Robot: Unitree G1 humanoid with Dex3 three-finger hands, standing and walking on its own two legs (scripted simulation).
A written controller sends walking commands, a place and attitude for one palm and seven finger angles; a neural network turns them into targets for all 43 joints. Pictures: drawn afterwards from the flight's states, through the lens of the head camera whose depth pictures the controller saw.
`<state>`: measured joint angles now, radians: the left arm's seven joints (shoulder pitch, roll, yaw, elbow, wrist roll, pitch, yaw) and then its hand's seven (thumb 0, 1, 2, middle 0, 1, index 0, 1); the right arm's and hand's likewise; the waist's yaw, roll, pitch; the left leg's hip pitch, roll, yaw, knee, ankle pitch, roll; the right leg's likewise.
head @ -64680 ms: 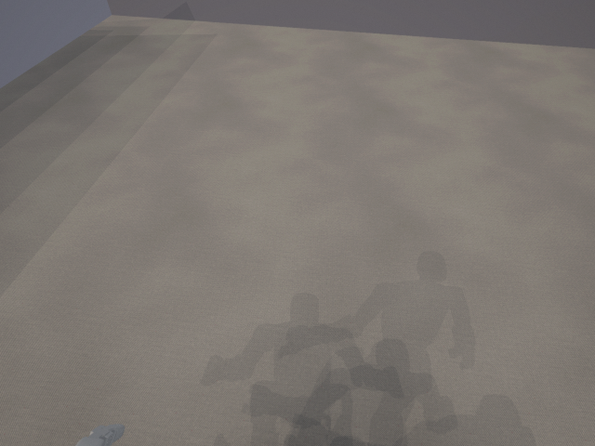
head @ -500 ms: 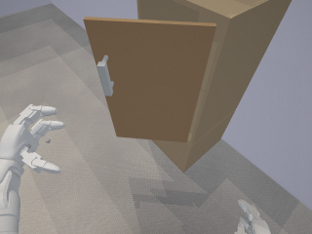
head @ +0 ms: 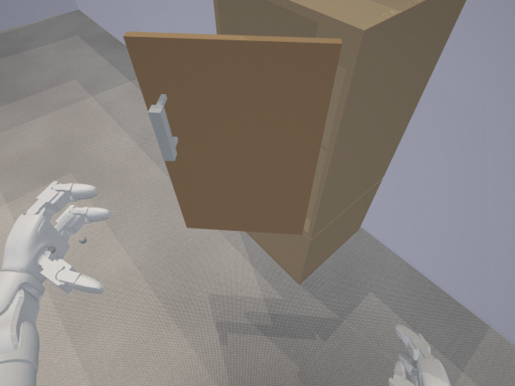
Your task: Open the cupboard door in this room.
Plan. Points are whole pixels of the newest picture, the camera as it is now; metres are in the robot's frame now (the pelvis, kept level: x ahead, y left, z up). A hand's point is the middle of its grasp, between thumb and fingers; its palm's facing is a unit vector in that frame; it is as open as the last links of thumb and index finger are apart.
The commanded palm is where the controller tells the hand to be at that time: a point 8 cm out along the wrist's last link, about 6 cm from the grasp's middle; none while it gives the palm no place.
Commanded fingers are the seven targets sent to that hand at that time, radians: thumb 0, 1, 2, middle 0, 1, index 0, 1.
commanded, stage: move the hooked fingers beside the handle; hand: left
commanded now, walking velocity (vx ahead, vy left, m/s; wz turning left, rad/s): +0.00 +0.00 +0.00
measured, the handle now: (166, 128) +0.57 +0.22 +0.07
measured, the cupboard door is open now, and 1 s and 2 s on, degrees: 44 44 44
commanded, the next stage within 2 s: none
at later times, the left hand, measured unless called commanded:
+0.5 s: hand (100, 207) +0.35 +0.27 +0.08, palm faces +0.00 -1.00 +0.00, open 14.0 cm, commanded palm +0.32 +0.33 +0.08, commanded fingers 0.00 -0.50 0.30 -0.30 -1.20 -0.30 -1.20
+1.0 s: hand (107, 178) +0.41 +0.28 +0.09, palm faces -0.02 -1.00 +0.01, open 14.0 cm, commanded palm +0.39 +0.33 +0.08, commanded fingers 0.00 -0.50 0.30 -0.30 -1.20 -0.30 -1.20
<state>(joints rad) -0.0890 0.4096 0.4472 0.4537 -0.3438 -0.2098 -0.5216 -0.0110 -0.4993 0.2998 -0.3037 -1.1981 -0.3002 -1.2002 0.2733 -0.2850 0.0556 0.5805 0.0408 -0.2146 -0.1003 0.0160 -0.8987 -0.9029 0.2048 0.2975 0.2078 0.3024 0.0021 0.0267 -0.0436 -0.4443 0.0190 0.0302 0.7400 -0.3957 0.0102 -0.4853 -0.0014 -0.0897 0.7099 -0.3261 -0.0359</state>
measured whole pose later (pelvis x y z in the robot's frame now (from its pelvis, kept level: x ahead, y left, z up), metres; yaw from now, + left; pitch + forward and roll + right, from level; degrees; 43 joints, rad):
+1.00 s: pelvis +0.00 +0.02 -0.01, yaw -1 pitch +12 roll -1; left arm -0.59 0.55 0.47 0.97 -0.24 -0.31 -0.53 -0.01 -0.50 0.30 -0.30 -1.20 -0.30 -1.20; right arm 0.35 -0.30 0.05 0.60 0.03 -0.09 -0.08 0.01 -0.90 -0.90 0.21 0.30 0.21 0.30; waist -0.07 0.00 -0.06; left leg -0.61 0.02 0.05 0.81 -0.41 0.03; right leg -0.64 0.00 -0.07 0.75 -0.32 -0.02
